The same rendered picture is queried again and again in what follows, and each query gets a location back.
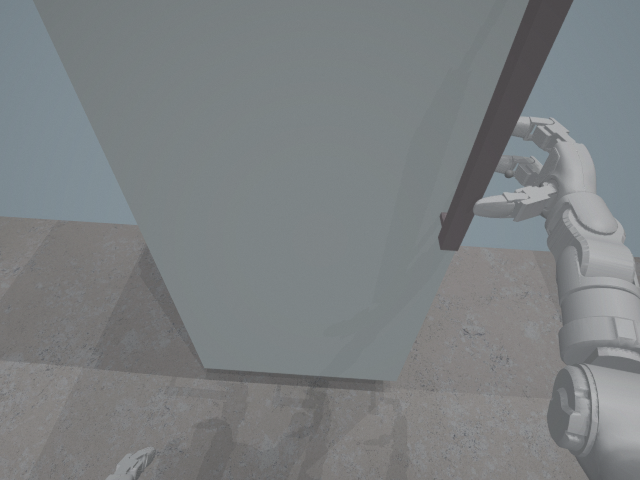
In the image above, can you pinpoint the right robot forearm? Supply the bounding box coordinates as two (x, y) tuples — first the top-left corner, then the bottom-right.
(545, 192), (640, 374)

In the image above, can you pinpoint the left robot hand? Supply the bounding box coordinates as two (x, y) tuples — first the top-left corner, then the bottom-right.
(105, 447), (156, 480)

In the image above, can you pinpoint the handle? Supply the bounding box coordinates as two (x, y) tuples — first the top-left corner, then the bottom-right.
(438, 0), (573, 251)

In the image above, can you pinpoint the fridge door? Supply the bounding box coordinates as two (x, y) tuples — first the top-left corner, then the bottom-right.
(33, 0), (529, 381)

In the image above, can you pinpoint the right robot hand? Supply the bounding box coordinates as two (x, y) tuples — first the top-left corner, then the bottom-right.
(473, 116), (596, 222)

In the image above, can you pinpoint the robot right upper arm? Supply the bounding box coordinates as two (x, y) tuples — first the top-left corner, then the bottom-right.
(547, 363), (640, 480)

